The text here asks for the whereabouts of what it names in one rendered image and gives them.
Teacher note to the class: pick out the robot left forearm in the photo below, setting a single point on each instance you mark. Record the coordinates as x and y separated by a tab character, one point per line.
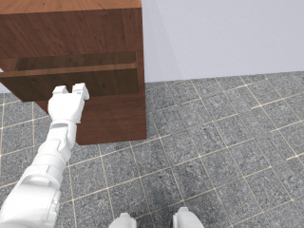
48	165

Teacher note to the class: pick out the cabinet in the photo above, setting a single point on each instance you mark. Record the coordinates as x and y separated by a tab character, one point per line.
42	28

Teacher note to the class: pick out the robot left shin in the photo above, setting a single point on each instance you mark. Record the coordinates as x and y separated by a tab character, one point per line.
124	215

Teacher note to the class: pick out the left robot thigh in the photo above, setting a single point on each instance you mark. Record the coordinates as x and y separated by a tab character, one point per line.
123	222

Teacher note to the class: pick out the drawer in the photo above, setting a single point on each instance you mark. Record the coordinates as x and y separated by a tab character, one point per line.
104	74

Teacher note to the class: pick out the left robot hand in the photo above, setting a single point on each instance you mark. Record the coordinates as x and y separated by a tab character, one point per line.
67	106

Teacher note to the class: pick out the robot left upper arm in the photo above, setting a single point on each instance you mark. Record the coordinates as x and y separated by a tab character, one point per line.
32	206

